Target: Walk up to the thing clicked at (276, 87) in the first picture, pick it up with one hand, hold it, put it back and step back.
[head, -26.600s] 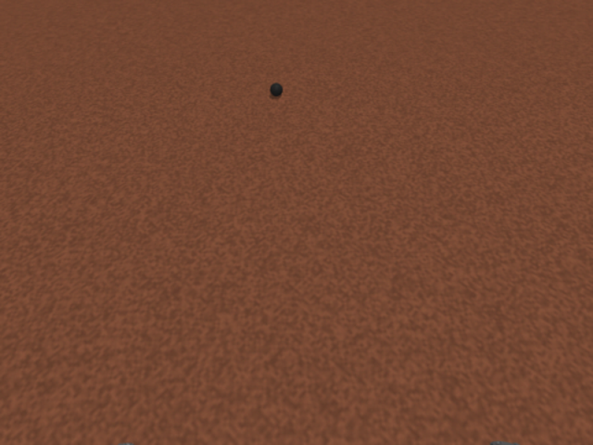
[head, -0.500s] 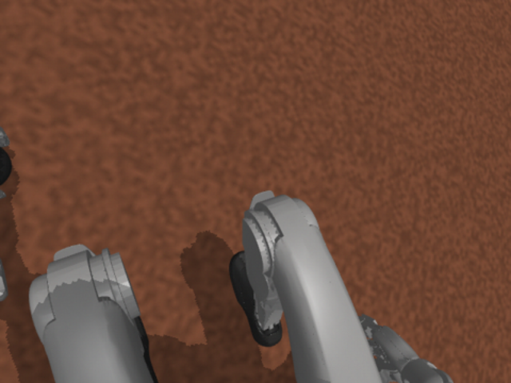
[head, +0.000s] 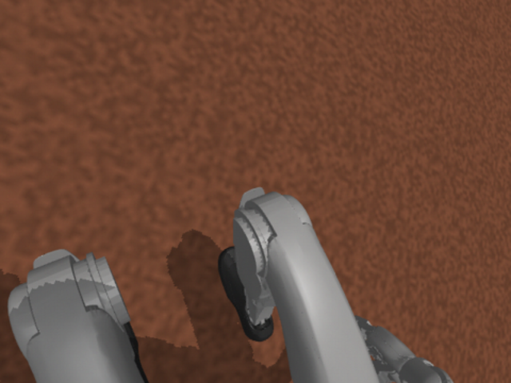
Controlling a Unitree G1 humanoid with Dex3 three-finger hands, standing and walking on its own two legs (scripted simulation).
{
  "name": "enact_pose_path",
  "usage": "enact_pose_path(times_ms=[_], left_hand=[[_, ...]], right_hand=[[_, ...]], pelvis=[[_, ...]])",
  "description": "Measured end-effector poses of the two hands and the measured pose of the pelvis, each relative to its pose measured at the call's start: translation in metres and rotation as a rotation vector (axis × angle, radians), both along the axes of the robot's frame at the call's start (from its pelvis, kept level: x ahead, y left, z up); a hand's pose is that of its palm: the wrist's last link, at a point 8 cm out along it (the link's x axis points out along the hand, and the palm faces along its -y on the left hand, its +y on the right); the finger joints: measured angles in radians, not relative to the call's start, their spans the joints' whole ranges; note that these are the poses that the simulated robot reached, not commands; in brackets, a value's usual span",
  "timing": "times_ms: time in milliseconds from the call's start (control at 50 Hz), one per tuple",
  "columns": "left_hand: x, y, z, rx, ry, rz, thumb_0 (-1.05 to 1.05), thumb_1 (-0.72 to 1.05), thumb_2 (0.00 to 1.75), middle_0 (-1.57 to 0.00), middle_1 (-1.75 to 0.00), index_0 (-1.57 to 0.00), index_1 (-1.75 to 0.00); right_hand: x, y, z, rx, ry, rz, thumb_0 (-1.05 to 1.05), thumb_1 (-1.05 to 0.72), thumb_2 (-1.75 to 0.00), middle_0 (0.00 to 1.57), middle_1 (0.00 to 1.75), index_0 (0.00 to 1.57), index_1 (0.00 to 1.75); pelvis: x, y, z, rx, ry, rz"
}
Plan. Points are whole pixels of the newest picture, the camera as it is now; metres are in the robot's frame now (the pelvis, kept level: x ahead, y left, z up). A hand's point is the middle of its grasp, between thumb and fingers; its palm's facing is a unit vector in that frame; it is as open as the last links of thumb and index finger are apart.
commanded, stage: rest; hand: left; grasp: from above
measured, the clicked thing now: out of the picture +0.45 +0.32 -0.25
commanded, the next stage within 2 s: open in 0.62 s
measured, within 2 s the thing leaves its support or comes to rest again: rests again in 0.92 s
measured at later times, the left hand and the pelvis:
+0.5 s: hand out of the picture +0.44 +0.31 -0.24, palm faces -0.44 -0.16 -0.88, open 9.7 cm; pelvis +0.00 +0.00 +0.00, yaw -1 degrees
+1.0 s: hand out of the picture +0.44 +0.31 -0.25, palm faces -0.45 -0.15 -0.88, open 10.7 cm; pelvis +0.00 +0.00 +0.00, yaw -2 degrees
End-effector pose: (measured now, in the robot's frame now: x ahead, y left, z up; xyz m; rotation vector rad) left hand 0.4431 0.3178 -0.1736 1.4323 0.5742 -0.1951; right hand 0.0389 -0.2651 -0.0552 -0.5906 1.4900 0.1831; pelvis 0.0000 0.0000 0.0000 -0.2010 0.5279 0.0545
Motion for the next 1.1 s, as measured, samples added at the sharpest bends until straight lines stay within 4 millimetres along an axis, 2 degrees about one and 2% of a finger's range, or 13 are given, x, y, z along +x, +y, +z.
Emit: enact_pose_path(times_ms=[160,480,780,920,1100], left_hand=[[0.004,-0.004,-0.005,0.003,-0.013,-0.015,0.0,-0.03,0.58,-0.6,-0.77,-0.7,-0.75],[0.004,-0.006,-0.013,0.003,-0.015,0.014,0.0,-0.03,0.58,-0.6,-0.76,-0.7,-0.75],[0.002,-0.002,-0.014,0.003,0.001,0.004,0.0,-0.04,0.62,-0.59,-0.77,-0.69,-0.76],[0.0,-0.002,-0.015,-0.005,0.0,-0.003,0.0,-0.03,0.71,-0.5,-0.82,-0.58,-0.82],[0.005,-0.002,-0.015,0.008,-0.02,0.002,0.0,-0.21,0.85,-0.33,-0.91,-0.35,-0.91]], right_hand=[[-0.003,0.004,0.002,0.009,0.009,0.016,0.0,-0.91,-0.9,0.2,0.3,0.2,0.29],[0.007,0.009,0.005,0.035,-0.023,0.062,0.0,-0.91,-0.9,0.2,0.3,0.2,0.29],[-0.001,0.011,0.009,0.034,0.002,0.062,0.0,-0.91,-0.9,0.2,0.3,0.2,0.29],[-0.002,0.012,0.012,0.033,0.0,0.068,0.0,-0.91,-0.9,0.2,0.3,0.2,0.29],[0.0,0.011,0.011,0.036,-0.008,0.073,0.0,-0.9,-0.9,0.2,0.3,0.2,0.3]], pelvis=[[0.0,0.001,-0.001,-0.007,-0.009,-0.005],[-0.001,0.003,-0.001,-0.016,-0.02,-0.011],[-0.002,0.004,0.001,-0.026,-0.027,-0.014],[-0.003,0.004,0.001,-0.028,-0.031,-0.012],[-0.003,0.004,0.0,-0.03,-0.029,-0.015]])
